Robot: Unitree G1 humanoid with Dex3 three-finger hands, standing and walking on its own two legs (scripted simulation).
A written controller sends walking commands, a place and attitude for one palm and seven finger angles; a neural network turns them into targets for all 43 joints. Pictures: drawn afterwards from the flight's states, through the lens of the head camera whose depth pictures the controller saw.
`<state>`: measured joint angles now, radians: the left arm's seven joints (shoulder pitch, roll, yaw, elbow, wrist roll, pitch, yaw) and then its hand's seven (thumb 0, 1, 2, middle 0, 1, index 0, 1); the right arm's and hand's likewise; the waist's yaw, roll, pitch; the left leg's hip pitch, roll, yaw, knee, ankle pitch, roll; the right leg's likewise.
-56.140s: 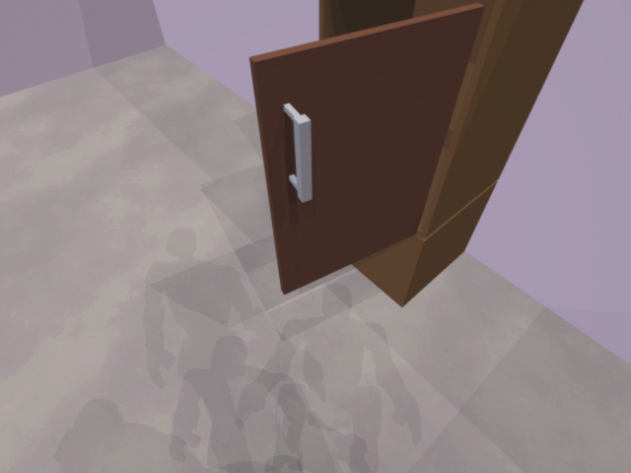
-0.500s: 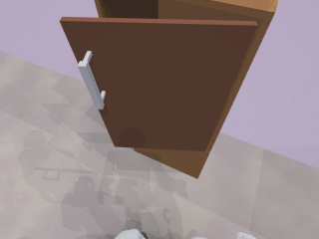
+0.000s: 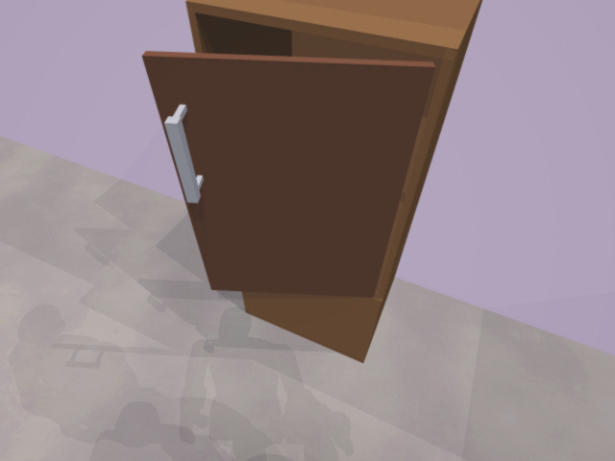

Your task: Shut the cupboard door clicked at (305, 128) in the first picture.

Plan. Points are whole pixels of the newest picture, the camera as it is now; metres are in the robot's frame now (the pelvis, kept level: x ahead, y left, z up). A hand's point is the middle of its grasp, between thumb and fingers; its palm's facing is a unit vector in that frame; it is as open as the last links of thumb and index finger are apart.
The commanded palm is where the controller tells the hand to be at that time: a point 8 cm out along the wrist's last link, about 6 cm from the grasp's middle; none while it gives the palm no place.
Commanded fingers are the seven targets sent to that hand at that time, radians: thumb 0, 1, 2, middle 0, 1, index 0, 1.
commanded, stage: come to a stop and stand still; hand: left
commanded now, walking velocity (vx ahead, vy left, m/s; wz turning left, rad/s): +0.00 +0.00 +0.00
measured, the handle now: (187, 155) +0.55 +0.23 +0.11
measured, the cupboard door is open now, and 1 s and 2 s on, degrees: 22 22 22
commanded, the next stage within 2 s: look again from close up in 0.34 s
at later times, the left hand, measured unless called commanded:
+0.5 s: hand out of the picture -0.02 +0.18 -0.17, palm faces +0.03 -0.98 -0.18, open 7.4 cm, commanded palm none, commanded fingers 0.00 0.90 0.90 -0.20 -0.30 -0.20 -0.30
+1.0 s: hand out of the picture +0.04 +0.17 -0.16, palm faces +0.00 -0.98 -0.18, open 7.4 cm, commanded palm none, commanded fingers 0.00 0.90 0.90 -0.20 -0.30 -0.20 -0.30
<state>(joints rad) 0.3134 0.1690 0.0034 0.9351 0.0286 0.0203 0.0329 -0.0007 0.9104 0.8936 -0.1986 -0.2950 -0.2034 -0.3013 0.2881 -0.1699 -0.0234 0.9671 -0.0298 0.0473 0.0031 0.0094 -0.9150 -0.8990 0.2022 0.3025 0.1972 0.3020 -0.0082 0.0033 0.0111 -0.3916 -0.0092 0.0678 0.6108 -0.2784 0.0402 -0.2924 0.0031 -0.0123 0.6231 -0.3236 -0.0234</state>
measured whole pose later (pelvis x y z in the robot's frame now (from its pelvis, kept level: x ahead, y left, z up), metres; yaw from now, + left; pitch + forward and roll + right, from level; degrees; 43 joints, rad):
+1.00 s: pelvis +0.03 +0.00 +0.01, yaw +0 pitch +0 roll +0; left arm 0.29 0.16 -0.02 1.09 0.02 -0.02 0.03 0.00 0.90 0.89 -0.20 -0.29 -0.20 -0.30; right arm 0.27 -0.15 0.01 1.12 -0.02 -0.03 -0.02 0.01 -0.91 -0.90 0.20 0.30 0.20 0.30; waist 0.00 -0.02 0.01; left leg -0.22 -0.02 0.05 0.45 -0.23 0.03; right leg -0.20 0.00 0.00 0.46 -0.26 0.00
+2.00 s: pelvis +0.18 +0.00 +0.00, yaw +2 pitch -1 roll +1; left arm 0.13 0.16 0.03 0.94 0.02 0.00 0.04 0.00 0.90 0.89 -0.20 -0.29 -0.20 -0.30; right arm 0.26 -0.16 -0.07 1.04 -0.01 0.03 -0.04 0.01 -0.90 -0.90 0.20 0.30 0.20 0.30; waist -0.02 0.01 0.13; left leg -0.34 -0.05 -0.01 1.14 -0.56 0.00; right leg -0.34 0.00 -0.08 0.61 -0.26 -0.07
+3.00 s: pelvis +0.11 +0.04 +0.02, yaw +2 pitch -1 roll +0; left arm 0.26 0.15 0.00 1.11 0.01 0.00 0.04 0.01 0.92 0.89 -0.20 -0.29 -0.20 -0.30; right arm 0.31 -0.12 0.01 1.15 -0.02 0.00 -0.02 0.01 -0.91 -0.90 0.20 0.30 0.20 0.30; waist 0.00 -0.01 0.04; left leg -0.17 -0.01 0.03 0.40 -0.21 0.01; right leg -0.20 -0.01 0.00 0.43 -0.21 0.00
